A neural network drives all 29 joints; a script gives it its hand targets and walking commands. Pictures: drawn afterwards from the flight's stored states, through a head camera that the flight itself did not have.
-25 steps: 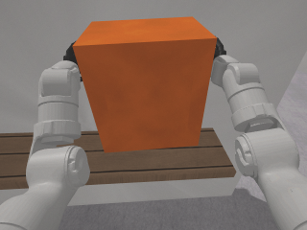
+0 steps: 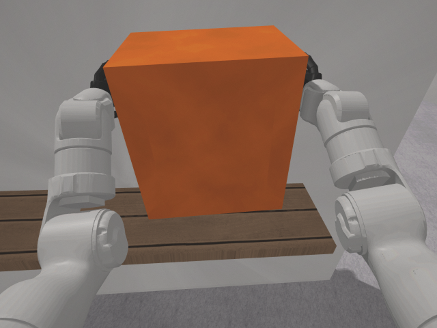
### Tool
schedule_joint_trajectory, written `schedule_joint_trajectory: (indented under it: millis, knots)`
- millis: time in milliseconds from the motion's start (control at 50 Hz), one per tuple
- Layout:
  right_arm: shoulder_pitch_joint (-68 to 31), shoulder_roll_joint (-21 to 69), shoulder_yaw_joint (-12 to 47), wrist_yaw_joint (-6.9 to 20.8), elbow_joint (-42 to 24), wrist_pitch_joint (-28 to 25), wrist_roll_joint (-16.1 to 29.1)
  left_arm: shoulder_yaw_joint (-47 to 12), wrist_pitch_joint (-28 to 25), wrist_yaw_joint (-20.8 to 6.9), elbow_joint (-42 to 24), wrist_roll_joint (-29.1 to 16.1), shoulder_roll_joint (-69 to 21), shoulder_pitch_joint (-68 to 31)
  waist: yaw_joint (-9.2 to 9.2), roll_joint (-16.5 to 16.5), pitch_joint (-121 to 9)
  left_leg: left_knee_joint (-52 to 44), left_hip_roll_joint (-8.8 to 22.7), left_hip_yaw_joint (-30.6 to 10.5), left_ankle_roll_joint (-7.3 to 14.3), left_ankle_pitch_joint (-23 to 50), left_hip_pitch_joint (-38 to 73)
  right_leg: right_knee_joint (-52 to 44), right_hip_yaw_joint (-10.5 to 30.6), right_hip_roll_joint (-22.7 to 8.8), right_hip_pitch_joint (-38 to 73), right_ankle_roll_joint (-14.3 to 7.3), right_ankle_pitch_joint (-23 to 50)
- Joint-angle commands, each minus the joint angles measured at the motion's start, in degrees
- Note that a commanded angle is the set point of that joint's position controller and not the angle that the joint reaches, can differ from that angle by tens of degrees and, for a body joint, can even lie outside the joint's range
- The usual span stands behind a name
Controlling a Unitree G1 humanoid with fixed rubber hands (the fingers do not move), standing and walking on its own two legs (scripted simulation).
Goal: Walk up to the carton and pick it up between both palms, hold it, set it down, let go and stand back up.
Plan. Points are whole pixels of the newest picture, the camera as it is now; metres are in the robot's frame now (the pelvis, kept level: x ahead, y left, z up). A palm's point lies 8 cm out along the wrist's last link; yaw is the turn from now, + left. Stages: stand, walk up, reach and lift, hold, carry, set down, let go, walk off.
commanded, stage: hold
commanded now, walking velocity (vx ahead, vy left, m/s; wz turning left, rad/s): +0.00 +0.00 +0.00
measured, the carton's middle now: (209, 124) +0.38 -0.01 +0.25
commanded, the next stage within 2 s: none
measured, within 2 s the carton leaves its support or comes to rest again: neither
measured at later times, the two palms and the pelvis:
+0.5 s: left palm (100, 99) +0.37 +0.17 +0.30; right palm (308, 90) +0.37 -0.17 +0.32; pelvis +0.00 +0.00 +0.00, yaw +0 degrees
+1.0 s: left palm (99, 103) +0.37 +0.18 +0.30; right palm (305, 92) +0.37 -0.17 +0.32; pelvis +0.01 +0.00 +0.00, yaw +0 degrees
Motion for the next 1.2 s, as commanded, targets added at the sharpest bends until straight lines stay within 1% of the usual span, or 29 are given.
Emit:
schedule_joint_trajectory:
  millis: [0, 80, 160, 340, 400, 420, 440, 460, 500, 540, 580, 660, 800, 880, 960, 980, 1020, 1040, 1100, 1180]
  knots:
    - [-40.45, 36.97, 7.59, 8.87, -17.9, -0.93, 9.22, -17.72, -5.42, -8.66, -9.55, -11.97, -30.47, -43.59, -0.17, 1.11, -17.08, -2.63, -2.66, 0.69, -0.81, 8.95, -2.27, 0.51, 3.34, 1.1, 10.51, 2.3, 7.46]
    - [-40.22, 36.99, 7.68, 8.77, -17.82, -0.89, 9.38, -17.9, -5.55, -8.52, -9.79, -12.14, -30.68, -43.77, -0.32, 1.45, -17.64, -2.3, -2.7, 0.65, -0.99, 10.02, -1.93, 0.6, 3.34, 1.17, 10.67, 2.26, 8.47]
    - [-39.93, 36.39, 7.21, 8.73, -16.76, -0.65, 9.13, -17.14, -5.36, -8.76, -8.45, -11.67, -30.18, -43.16, -0.33, 1.29, -16.44, -2.7, -2.62, 0.63, -0.87, 8.86, -2.32, 0.36, 3.44, 1.04, 10.36, 2.28, 7.4]
    - [-40.13, 36.62, 7.61, 8.75, -17.73, -0.64, 9.78, -17.75, -5.46, -8.68, -9.76, -12.04, -30.55, -43.56, -0.36, 1.72, -17.68, -2.29, -2.55, 0.46, -1.18, 10.78, -1.64, 0.65, 3.37, 1.32, 10.67, 2.16, 8.84]
    - [-39.99, 36.42, 7.63, 8.76, -17.56, -0.52, 9.79, -17.59, -5.33, -8.67, -9.58, -11.9, -30.51, -43.31, -0.25, 1.72, -17.13, -2.33, -2.51, 0.48, -1.21, 10.39, -1.77, 0.64, 3.38, 1.31, 10.48, 2.17, 8.51]
    - [-40.85, 40.59, 11.26, 8.67, -22.58, -1.47, 12.0, -17.77, -5.99, -8.57, -14.51, -12.65, -29.08, -42.66, 1.86, -2.03, -22.52, -1.29, -3.15, 0.1, 0.28, 10.04, -0.17, 0.65, 2.26, 0.59, 11.58, 3.6, 9.86]
    - [-39.9, 39.14, 10.61, 8.41, -22.24, -1.21, 12.05, -18.22, -5.93, -8.2, -13.26, -12.87, -28.56, -42.69, 0.74, -0.47, -21.76, -1.38, -2.95, 0.53, 0.21, 9.91, 0.56, 0.62, 2.65, 0.61, 9.67, 3.51, 11.3]
    - [-39.63, 38.93, 10.21, 8.34, -21.52, -1.18, 11.07, -17.99, -5.67, -8.27, -12.22, -12.28, -28.63, -41.47, 0.6, -1.2, -19.31, -1.62, -2.94, 0.75, 0.2, 9.97, -0.12, 0.68, 2.37, 0.6, 9.48, 3.54, 11.09]
    - [-38.5, 37.46, 9.01, 8.36, -19.22, -0.96, 9.77, -17.62, -5.17, -8.92, -10.53, -11.23, -29.23, -40.38, 0.35, -0.13, -15.71, -2.52, -2.67, 0.7, -0.06, 7.17, -0.98, -0.3, 2.72, 0.31, 7.99, 2.7, 6.62]
    - [-38.75, 36.83, 7.81, 8.51, -18.27, -0.91, 8.93, -18.49, -4.98, -9.56, -10.32, -11.44, -30.03, -41.11, -0.1, 1.1, -14.43, -2.99, -2.31, 0.59, -0.5, 5.39, -1.7, -0.68, 3.09, 0.24, 6.98, 1.95, 3.66]
    - [-39.14, 36.65, 7.23, 8.64, -18.37, -0.91, 8.7, -19.5, -5.1, -9.74, -10.98, -12.18, -30.83, -42.11, -0.67, 2.01, -15.04, -2.91, -2.12, 0.42, -0.92, 5.61, -1.7, -0.53, 3.27, 0.25, 7.06, 1.64, 4.21]
    - [-38.6, 36.34, 7.32, 8.67, -18.61, -0.76, 8.84, -20.6, -5.23, -9.53, -12.08, -13.05, -31.6, -42.1, -1.45, 2.96, -16.45, -2.49, -1.93, 0.12, -1.52, 7.86, -1.18, 0.05, 3.33, 0.38, 8.27, 1.43, 7.55]
    - [-37.34, 35.87, 8.74, 8.83, -20.29, -0.42, 9.86, -20.56, -4.69, -9.45, -14.33, -12.74, -31.26, -40.25, -1.03, 2.93, -17.66, -1.89, -1.79, -0.26, -1.91, 11.51, -0.39, 0.66, 3.09, 0.82, 10.43, 1.31, 10.88]
    - [-37.12, 36.32, 9.84, 8.91, -22.03, -0.39, 10.67, -20.56, -4.36, -9.2, -15.91, -12.55, -31.0, -39.68, -0.57, 2.25, -18.05, -1.36, -1.95, -0.17, -1.74, 13.35, 0.48, 0.82, 2.87, 1.06, 10.7, 1.63, 12.45]
    - [-37.11, 36.85, 10.41, 8.89, -23.22, -0.42, 10.93, -20.56, -4.11, -9.0, -16.51, -12.26, -30.91, -39.31, -0.28, 1.51, -17.75, -1.25, -2.14, 0.08, -1.37, 13.36, 0.87, 0.73, 2.79, 1.08, 10.42, 2.0, 12.85]
    - [-36.86, 35.16, 8.43, 8.92, -19.51, 0.24, 9.85, -19.14, -3.62, -9.09, -13.5, -11.28, -31.07, -40.53, -0.74, 3.11, -14.51, -2.27, -2.25, 0.13, -1.78, 12.34, 0.14, 0.58, 3.09, 1.59, 9.84, 1.8, 10.22]
    - [-37.16, 35.01, 8.09, 9.23, -19.01, 0.15, 9.32, -19.28, -3.6, -9.35, -13.09, -11.26, -31.28, -40.9, -0.71, 3.37, -14.13, -2.77, -2.02, 0.18, -1.75, 10.72, -0.92, 0.41, 3.04, 1.68, 10.13, 1.69, 7.95]
    - [-37.79, 35.39, 8.19, 9.28, -19.85, -0.04, 9.47, -19.73, -3.72, -9.37, -13.44, -11.66, -31.75, -41.25, -0.77, 3.42, -15.31, -2.57, -2.03, 0.17, -1.78, 11.11, -0.97, 0.66, 3.07, 1.74, 10.57, 1.62, 8.46]
    - [-39.91, 36.4, 8.75, 9.03, -21.92, -0.24, 10.09, -20.11, -4.28, -9.01, -13.49, -12.57, -32.15, -42.67, -0.69, 2.46, -18.22, -1.54, -2.5, 0.32, -1.68, 12.8, -0.46, 1.1, 3.34, 1.68, 11.1, 1.96, 10.74]
    - [-40.08, 36.84, 9.22, 8.79, -21.86, -0.17, 10.2, -19.11, -4.72, -8.73, -11.84, -12.41, -31.62, -42.1, -0.24, 0.86, -18.84, -1.52, -2.73, 0.36, -1.23, 12.09, -0.71, 0.98, 3.63, 1.41, 11.14, 2.31, 10.92]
